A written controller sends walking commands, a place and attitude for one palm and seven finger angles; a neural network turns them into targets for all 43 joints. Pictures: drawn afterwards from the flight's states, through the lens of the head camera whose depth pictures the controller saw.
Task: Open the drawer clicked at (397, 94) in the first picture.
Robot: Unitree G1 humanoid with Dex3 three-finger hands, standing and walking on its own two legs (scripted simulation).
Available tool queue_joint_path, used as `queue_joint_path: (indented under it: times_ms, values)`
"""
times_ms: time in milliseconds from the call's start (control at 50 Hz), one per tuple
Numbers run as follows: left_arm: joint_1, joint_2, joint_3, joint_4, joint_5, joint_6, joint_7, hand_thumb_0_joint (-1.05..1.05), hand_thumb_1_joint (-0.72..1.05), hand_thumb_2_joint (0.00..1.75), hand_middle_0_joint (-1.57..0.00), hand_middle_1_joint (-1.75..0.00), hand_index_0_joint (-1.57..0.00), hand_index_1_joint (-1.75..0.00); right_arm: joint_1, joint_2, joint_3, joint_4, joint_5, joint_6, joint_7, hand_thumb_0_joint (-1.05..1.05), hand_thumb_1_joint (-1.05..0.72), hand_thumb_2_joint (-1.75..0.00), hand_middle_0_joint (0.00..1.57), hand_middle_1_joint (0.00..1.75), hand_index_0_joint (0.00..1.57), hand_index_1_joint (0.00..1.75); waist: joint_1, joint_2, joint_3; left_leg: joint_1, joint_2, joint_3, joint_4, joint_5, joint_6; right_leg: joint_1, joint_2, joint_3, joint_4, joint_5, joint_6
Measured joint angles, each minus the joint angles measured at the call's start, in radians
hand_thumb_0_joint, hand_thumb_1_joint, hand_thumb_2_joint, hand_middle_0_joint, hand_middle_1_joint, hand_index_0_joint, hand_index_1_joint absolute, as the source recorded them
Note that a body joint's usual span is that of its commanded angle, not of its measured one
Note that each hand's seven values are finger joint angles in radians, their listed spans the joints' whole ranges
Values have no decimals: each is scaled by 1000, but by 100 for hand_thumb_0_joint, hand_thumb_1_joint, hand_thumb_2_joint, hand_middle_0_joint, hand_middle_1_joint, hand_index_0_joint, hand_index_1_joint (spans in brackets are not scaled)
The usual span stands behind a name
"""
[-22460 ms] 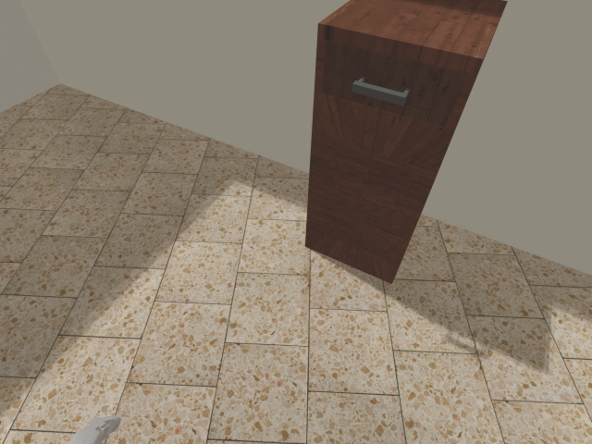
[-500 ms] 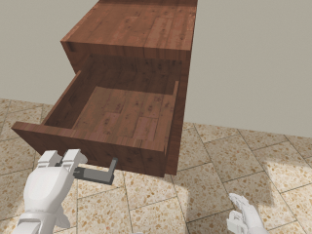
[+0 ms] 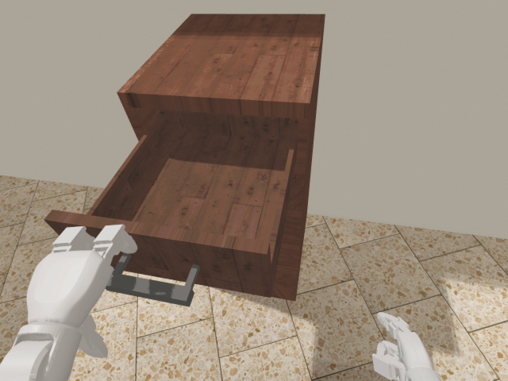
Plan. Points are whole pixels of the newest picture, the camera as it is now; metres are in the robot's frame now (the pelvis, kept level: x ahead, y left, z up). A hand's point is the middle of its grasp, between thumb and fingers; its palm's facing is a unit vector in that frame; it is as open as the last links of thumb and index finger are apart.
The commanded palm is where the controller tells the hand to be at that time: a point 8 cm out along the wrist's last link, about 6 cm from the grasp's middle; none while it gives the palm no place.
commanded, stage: lift the hand off the handle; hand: left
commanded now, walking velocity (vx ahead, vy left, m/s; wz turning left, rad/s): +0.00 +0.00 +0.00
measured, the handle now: (153, 276) +0.25 +0.20 +0.05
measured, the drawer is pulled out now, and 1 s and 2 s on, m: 0.30 0.30 0.30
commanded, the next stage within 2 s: draw the hand back to the body in 0.82 s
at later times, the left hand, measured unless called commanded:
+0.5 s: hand (83, 257) +0.22 +0.24 +0.16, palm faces +0.10 -0.07 -0.99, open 13.8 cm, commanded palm +0.18 +0.23 +0.22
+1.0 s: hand (89, 259) +0.21 +0.22 +0.17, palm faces +0.05 -0.10 -0.99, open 13.9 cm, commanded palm +0.17 +0.24 +0.24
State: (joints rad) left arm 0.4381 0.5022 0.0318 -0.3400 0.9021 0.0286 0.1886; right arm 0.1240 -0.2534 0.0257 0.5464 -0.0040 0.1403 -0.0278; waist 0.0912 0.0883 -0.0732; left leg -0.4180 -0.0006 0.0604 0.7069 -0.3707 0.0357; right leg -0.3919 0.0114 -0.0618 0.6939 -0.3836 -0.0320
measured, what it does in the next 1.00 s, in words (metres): stands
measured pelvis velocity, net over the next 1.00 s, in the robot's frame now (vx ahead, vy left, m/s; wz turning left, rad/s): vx -0.01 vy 0.00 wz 0.02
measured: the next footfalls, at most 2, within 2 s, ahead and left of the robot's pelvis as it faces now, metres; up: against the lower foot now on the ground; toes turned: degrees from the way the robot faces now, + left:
none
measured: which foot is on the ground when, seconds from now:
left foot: down 0.00-1.00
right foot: down 0.00-1.00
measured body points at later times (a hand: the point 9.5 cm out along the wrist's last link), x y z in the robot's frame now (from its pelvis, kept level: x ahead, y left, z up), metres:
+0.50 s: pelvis +0.00 +0.00 +0.02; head +0.00 -0.05 +0.46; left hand +0.21 +0.24 +0.21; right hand +0.22 -0.20 -0.08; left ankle +0.00 +0.09 -0.72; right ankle -0.02 -0.10 -0.72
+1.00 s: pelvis -0.01 +0.00 +0.02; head +0.00 -0.04 +0.47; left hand +0.20 +0.22 +0.23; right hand +0.22 -0.19 -0.07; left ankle +0.00 +0.09 -0.72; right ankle -0.02 -0.10 -0.72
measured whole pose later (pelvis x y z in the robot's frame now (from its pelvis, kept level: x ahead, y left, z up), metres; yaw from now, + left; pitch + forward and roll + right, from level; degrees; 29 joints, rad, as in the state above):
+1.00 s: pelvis -0.01 +0.00 +0.02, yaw +1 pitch +0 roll +0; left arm 0.29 0.60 0.08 -0.52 0.73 0.02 -0.12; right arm 0.10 -0.28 0.06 0.53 0.03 0.11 -0.01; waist 0.09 0.12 -0.01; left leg -0.24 -0.02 0.04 0.50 -0.26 0.04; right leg -0.21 0.01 -0.08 0.48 -0.27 -0.03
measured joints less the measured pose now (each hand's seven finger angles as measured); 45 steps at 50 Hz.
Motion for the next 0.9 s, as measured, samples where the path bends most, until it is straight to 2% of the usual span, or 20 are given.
queue_joint_path:
  times_ms: [140,300,480,580,740,820,900]
  values:
    - [-21,6,-7,-38,-29,10,-75,0,-49,30,-32,-120,-36,-122,-11,-9,7,-10,3,-3,-8,1,-91,-90,20,30,20,30,7,9,14,56,-2,-7,-57,28,-1,60,1,-6,-62,28,0]
    - [-56,40,10,-85,-47,2,-113,0,-49,30,-32,-120,-35,-121,-21,-8,19,-4,11,0,-6,1,-91,-90,20,30,20,30,13,17,33,109,-4,-11,-111,55,-3,116,3,-9,-120,56,-1]
    - [-124,71,41,-95,-99,41,-197,0,-49,30,-32,-120,-32,-120,-31,-13,29,4,29,7,3,1,-91,-90,20,30,20,30,5,31,50,161,-10,-14,-169,85,-2,167,-1,-11,-173,82,2]
    - [-113,82,43,-151,-125,38,-234,0,-49,30,-32,-120,-32,-120,-24,-22,33,-9,32,0,6,1,-91,-90,20,30,20,30,-1,36,49,179,-12,-10,-191,94,0,184,-1,-7,-195,93,4]
    - [-107,154,126,-204,-176,22,-253,0,-49,30,-32,-120,-32,-120,-22,-33,27,-9,41,-4,21,1,-91,-90,20,30,20,30,5,33,58,196,-12,-15,-202,101,-1,204,-1,-11,-209,100,3]
    - [-139,139,143,-175,-204,42,-279,0,-49,30,-32,-120,-32,-120,-29,-41,22,-4,47,-11,27,1,-91,-90,20,30,20,30,6,41,63,193,-15,-22,-205,108,0,205,-4,-19,-215,106,5]
    - [-153,107,104,-156,-198,51,-316,0,-50,30,-31,-120,-31,-120,-33,-42,25,-12,47,-18,28,1,-91,-90,20,30,20,30,5,44,68,183,-18,-23,-207,116,2,196,-6,-21,-215,111,6]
